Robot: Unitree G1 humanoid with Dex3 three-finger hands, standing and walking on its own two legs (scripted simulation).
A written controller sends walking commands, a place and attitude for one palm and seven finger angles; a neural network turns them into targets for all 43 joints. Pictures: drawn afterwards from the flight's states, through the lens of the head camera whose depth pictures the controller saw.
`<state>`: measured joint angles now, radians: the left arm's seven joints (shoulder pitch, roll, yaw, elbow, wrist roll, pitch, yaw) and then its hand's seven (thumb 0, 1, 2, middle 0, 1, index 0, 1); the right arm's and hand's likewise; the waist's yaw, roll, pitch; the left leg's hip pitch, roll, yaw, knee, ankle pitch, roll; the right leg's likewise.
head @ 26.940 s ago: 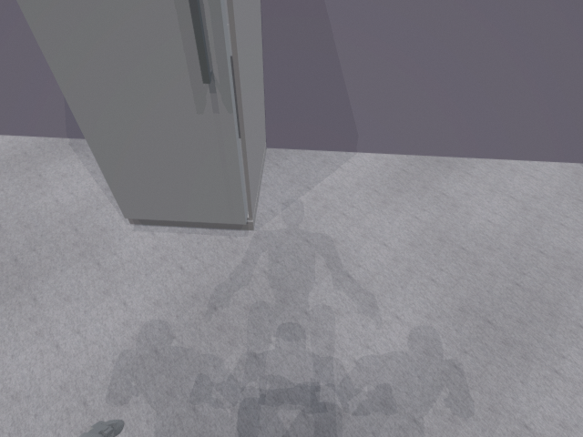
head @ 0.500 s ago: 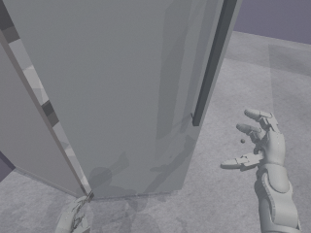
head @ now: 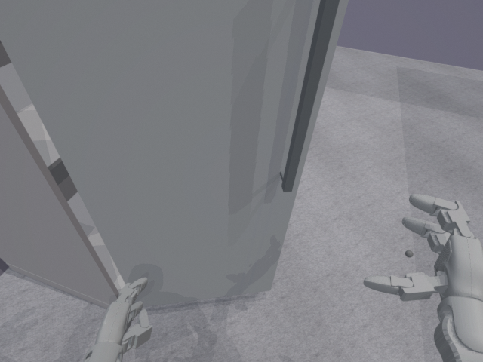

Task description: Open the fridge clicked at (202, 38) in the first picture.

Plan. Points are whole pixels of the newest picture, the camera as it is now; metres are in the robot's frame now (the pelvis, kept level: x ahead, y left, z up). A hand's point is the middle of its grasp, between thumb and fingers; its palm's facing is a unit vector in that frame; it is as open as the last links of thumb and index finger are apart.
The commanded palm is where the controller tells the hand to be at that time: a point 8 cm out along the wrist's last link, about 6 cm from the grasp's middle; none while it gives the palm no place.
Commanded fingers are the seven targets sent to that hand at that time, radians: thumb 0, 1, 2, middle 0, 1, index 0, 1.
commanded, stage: draw the hand back to the body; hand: right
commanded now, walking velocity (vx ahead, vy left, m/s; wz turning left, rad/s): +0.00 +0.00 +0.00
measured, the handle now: (305, 88) +0.52 -0.11 +0.23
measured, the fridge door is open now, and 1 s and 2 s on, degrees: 62 62 62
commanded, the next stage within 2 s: step back with the hand held close in 0.90 s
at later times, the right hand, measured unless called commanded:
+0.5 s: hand (465, 266) +0.21 -0.28 +0.15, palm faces +0.47 +0.81 -0.36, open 9.0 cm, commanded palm +0.16 -0.31 +0.17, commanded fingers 0.00 -0.90 -0.90 0.20 0.30 0.20 0.30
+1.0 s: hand (466, 267) +0.20 -0.27 +0.16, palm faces +0.49 +0.80 -0.36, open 7.5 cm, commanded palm +0.16 -0.30 +0.17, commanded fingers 0.00 -0.90 -0.90 0.20 0.30 0.20 0.30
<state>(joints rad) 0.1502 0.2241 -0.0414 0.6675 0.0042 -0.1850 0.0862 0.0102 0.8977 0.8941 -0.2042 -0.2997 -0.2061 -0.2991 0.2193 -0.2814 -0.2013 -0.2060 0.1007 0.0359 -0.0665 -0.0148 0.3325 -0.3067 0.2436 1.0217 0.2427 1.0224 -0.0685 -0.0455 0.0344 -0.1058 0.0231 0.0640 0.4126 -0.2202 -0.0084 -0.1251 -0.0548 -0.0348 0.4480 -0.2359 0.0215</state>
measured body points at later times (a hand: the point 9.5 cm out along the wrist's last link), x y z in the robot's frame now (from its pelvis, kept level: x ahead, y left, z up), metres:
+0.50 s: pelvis +0.02 -0.01 +0.00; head -0.01 +0.00 +0.45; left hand +0.20 +0.21 -0.08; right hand +0.18 -0.32 +0.17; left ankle +0.01 +0.12 -0.74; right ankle +0.01 -0.13 -0.74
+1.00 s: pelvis +0.02 +0.00 +0.00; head -0.01 +0.01 +0.45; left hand +0.21 +0.21 -0.08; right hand +0.17 -0.31 +0.18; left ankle +0.01 +0.12 -0.74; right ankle +0.01 -0.13 -0.74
